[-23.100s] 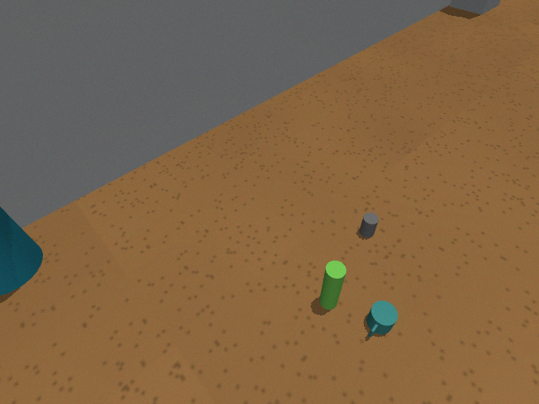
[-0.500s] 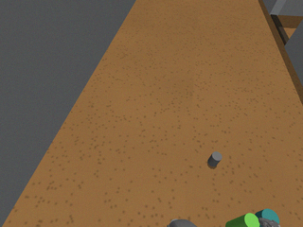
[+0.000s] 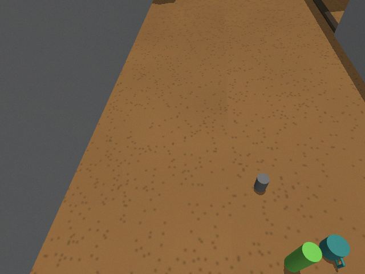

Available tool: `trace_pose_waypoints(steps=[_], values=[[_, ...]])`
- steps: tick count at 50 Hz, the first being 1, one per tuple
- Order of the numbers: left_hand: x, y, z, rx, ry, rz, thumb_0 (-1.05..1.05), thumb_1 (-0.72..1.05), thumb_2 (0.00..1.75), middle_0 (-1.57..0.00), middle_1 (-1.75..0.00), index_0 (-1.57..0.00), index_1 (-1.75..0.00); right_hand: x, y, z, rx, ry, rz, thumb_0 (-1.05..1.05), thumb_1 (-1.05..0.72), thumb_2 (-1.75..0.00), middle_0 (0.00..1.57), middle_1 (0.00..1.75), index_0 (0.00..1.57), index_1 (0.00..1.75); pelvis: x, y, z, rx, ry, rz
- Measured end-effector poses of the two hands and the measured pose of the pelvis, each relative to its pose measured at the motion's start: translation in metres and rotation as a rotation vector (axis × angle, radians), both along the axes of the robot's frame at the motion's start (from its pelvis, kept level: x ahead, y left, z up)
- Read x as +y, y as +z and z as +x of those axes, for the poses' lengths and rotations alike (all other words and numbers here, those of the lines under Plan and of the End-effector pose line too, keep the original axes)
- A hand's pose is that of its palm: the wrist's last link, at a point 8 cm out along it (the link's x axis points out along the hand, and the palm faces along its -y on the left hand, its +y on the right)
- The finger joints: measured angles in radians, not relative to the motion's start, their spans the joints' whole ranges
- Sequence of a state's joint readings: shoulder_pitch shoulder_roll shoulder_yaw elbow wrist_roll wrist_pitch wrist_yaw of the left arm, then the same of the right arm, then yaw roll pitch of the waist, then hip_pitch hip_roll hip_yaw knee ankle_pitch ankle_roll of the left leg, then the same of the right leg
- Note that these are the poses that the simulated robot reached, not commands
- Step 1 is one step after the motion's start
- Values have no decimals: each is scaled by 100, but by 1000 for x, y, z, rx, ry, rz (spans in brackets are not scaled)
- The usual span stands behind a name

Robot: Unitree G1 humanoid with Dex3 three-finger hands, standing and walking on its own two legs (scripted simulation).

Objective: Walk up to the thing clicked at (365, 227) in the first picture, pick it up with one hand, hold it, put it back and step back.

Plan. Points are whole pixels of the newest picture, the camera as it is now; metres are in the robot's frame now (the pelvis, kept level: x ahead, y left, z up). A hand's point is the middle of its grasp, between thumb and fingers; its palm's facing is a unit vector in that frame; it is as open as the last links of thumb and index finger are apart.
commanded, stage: walk up
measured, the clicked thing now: (261, 182) +0.67 -0.37 -0.70
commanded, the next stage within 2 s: stand in 0.64 s
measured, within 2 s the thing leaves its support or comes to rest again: neither
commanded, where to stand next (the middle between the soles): +0.07 +0.03 m, yaw +0 degrees
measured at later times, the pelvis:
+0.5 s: pelvis +0.00 +0.02 +0.02, yaw -2 degrees
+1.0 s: pelvis +0.01 +0.01 +0.03, yaw -1 degrees
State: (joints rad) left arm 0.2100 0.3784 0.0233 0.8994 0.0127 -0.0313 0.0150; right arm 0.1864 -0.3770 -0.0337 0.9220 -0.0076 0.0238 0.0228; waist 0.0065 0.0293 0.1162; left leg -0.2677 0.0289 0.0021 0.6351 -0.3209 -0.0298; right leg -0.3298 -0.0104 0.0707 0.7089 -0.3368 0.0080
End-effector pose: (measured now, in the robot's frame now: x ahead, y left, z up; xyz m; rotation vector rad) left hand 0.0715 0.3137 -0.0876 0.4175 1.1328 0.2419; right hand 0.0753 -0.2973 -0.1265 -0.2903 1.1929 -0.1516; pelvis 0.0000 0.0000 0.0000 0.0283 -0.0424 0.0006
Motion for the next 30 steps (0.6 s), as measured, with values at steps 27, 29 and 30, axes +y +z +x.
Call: trace_pose_waypoints(steps=[27, 29, 30], values=[[2, -4, 21, 60, -3, -87, 0, 90, 90, -21, -30, -20, -30, 14, 29, 0, -3, -63, -21, 1, -90, -90, 20, 30, 20, 30, 18, 22, 5, -4, -37, -25], [2, -3, 17, 72, 5, -83, 0, 90, 90, -21, -30, -20, -30, 15, 28, 2, -1, -64, -15, 1, -90, -90, 20, 30, 20, 30, 18, 23, 6, -4, -37, -25], [3, -2, 16, 78, 7, -81, 0, 90, 90, -21, -30, -20, -30, 15, 28, 3, 1, -65, -12, 1, -90, -90, 20, 30, 20, 30, 18, 23, 6, -3, -37, -25]])
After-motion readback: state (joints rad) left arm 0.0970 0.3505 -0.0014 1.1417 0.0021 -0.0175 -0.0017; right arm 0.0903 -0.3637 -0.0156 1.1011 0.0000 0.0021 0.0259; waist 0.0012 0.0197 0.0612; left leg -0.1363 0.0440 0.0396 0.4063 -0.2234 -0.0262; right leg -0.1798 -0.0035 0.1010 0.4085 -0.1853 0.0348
